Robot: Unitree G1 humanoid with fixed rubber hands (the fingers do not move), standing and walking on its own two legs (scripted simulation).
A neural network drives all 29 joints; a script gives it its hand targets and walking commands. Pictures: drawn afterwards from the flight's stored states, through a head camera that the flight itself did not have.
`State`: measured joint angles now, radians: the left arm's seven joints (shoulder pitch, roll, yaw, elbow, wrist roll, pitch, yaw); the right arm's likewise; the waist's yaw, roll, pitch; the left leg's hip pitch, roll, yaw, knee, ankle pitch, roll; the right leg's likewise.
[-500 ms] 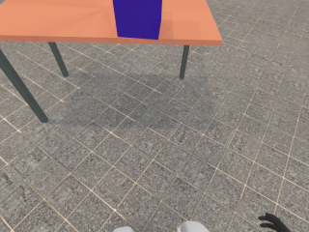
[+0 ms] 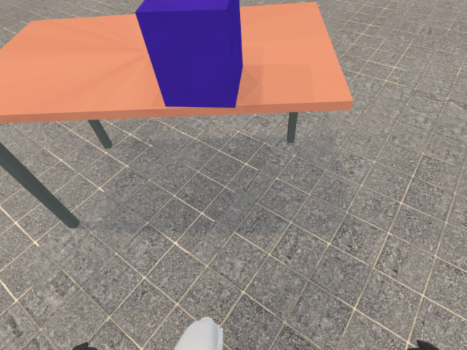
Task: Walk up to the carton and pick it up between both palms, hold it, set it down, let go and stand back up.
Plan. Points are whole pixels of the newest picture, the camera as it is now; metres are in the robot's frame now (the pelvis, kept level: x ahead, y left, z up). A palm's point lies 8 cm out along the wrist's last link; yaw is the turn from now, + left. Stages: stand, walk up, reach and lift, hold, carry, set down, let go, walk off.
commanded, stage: walk up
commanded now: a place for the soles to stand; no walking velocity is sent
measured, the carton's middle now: (199, 44) +0.82 +0.12 +0.11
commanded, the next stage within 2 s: none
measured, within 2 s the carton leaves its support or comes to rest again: neither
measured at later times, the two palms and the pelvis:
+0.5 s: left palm (76, 275) +0.26 +0.35 -0.07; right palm (398, 268) +0.27 -0.28 -0.08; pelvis +0.19 +0.03 -0.01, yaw +3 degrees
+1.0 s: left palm (87, 223) +0.40 +0.39 -0.10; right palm (339, 185) +0.49 -0.22 -0.10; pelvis +0.33 +0.07 -0.02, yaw -1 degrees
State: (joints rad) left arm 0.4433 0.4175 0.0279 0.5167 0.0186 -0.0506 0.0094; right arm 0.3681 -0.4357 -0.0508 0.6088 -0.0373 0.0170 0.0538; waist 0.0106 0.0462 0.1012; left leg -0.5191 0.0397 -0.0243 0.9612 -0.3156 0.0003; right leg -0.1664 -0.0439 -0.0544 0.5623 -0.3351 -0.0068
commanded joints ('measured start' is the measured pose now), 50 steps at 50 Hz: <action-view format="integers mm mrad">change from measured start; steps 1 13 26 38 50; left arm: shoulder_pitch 45 13 161 -11 -111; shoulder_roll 277 242 231 265 283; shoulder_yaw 107 83 113 76 59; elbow -71 -45 90 -22 129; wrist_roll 0 -15 -12 -17 -27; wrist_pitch -18 14 16 -11 30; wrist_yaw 17 6 22 27 26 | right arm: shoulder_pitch -64 12 -176 -62 -293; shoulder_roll -116 -259 -200 -129 -201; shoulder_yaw -46 -102 -68 -29 -4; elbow -142 -102 -121 -55 47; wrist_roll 4 23 -8 19 64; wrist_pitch -21 -32 3 12 8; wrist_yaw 11 -43 6 -20 -44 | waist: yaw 34 -61 90 5 -30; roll -159 16 13 -231 15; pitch -17 -21 -14 -39 -119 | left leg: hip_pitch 8 393 -177 109 303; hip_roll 37 280 113 21 119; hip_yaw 38 -380 15 28 -45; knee -191 -672 -327 -133 -325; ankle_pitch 101 -277 -504 -41 407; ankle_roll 12 256 112 -12 59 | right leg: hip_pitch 12 -496 212 -100 -171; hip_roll -256 -55 19 -141 -95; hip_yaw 176 120 23 168 265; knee -181 632 88 -87 -7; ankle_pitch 446 -144 -15 638 249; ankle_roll -205 -25 -11 -174 -38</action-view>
